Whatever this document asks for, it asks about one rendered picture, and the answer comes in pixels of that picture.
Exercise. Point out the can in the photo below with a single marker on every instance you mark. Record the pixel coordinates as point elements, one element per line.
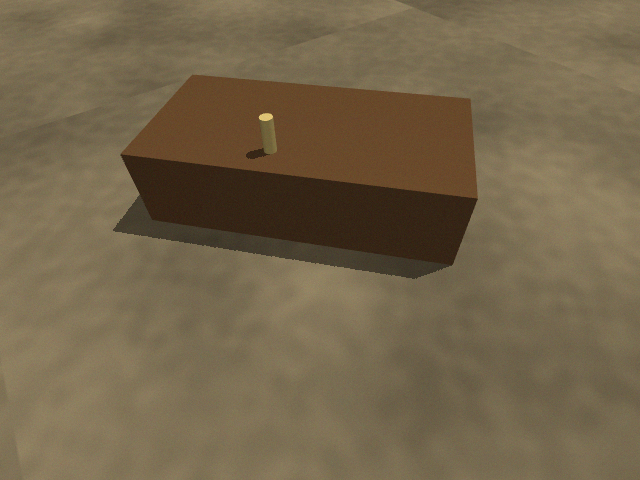
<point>268,133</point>

